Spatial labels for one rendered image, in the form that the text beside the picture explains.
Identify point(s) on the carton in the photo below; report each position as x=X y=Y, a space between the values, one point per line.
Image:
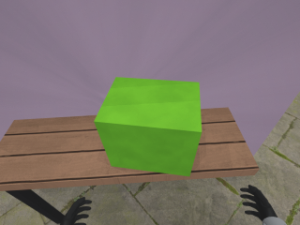
x=151 y=125

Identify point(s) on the robot left hand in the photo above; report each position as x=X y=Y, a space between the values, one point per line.
x=72 y=214

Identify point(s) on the robot right hand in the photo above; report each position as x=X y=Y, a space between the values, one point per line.
x=265 y=209

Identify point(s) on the table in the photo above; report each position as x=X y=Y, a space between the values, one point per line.
x=66 y=152

